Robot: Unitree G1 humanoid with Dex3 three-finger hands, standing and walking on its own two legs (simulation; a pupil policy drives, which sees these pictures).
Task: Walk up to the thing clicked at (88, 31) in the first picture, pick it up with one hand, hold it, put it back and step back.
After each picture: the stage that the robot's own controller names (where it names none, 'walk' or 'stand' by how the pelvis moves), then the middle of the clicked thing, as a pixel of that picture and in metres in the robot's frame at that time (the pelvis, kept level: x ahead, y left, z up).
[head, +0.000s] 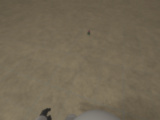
stand; (88, 32) +2.25 +0.08 -0.72
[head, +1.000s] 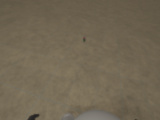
walk; (84, 39) +2.11 +0.12 -0.71
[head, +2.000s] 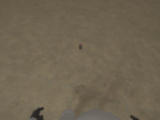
walk; (80, 46) +1.49 +0.14 -0.71
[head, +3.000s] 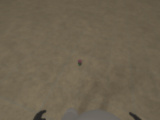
walk; (79, 62) +1.00 +0.14 -0.71
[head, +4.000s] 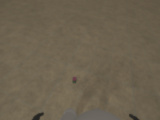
walk; (74, 80) +0.64 +0.16 -0.71
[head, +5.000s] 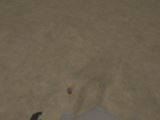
walk; (69, 91) +0.46 +0.18 -0.71
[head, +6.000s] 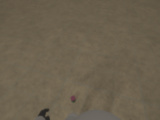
stand; (73, 99) +0.37 +0.21 -0.72
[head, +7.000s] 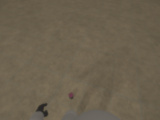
stand; (71, 96) +0.35 +0.20 -0.71
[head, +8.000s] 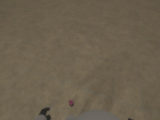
stand; (71, 103) +0.32 +0.21 -0.72
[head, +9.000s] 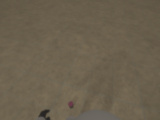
stand; (71, 104) +0.31 +0.21 -0.72
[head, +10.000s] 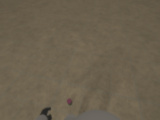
stand; (69, 102) +0.32 +0.24 -0.72
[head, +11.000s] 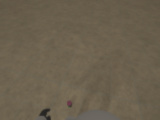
stand; (69, 104) +0.32 +0.22 -0.73
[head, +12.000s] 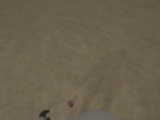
stand; (70, 104) +0.31 +0.22 -0.73
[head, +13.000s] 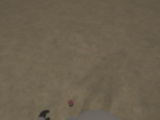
stand; (70, 103) +0.31 +0.22 -0.73
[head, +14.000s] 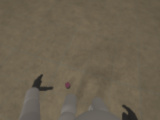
go down; (67, 85) +0.36 +0.20 -0.61
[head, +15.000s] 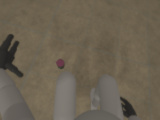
go down; (60, 64) +0.41 +0.23 -0.30
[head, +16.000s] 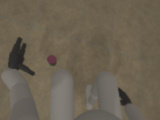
close in; (52, 61) +0.40 +0.25 -0.26
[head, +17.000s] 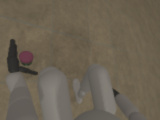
close; (26, 59) +0.40 +0.27 -0.22
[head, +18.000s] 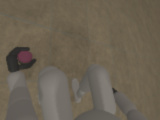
close; (25, 58) +0.39 +0.28 -0.22
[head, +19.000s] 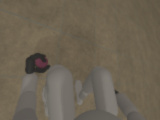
lift; (41, 63) +0.35 +0.24 -0.21
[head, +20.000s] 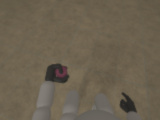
lift; (62, 75) +0.32 +0.18 +0.00
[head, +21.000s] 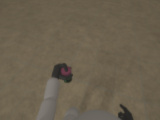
hold; (67, 75) +0.33 +0.17 +0.01
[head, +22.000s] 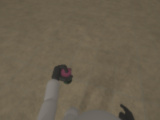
hold; (67, 76) +0.33 +0.17 +0.00
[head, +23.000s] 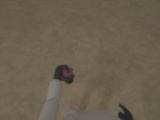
crouch; (68, 76) +0.33 +0.16 +0.00
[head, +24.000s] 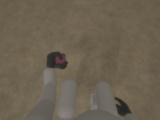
crouch; (61, 62) +0.41 +0.20 -0.10
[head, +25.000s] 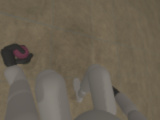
lower; (23, 55) +0.41 +0.28 -0.22
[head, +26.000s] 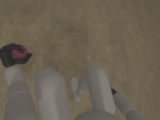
lower; (20, 55) +0.40 +0.29 -0.23
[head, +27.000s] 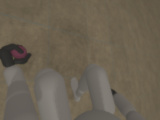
lower; (20, 55) +0.41 +0.29 -0.23
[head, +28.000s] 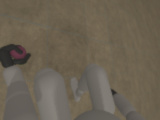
lower; (19, 56) +0.41 +0.29 -0.22
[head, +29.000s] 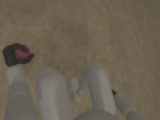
loosen; (23, 55) +0.40 +0.28 -0.23
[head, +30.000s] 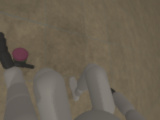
withdraw; (20, 57) +0.39 +0.28 -0.23
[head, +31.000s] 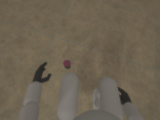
walk; (67, 64) +0.43 +0.21 -0.34
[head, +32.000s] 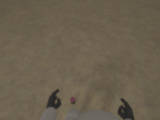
stand; (72, 100) +0.35 +0.17 -0.66
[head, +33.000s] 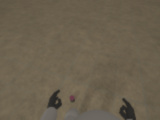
stand; (72, 98) +0.36 +0.19 -0.66
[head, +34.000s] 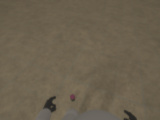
stand; (72, 97) +0.36 +0.19 -0.69
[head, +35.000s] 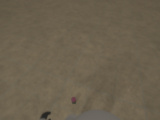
walk; (73, 100) +0.37 +0.19 -0.72
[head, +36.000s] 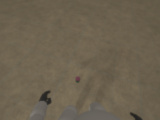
walk; (77, 79) +0.53 +0.11 -0.70
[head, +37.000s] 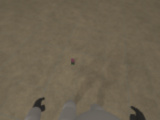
walk; (72, 61) +0.83 +0.24 -0.70
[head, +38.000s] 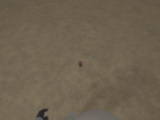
stand; (80, 64) +1.01 +0.19 -0.71
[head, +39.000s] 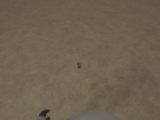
stand; (78, 65) +1.01 +0.21 -0.73
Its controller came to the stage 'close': yes
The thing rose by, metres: 0.70
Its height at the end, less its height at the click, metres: +0.00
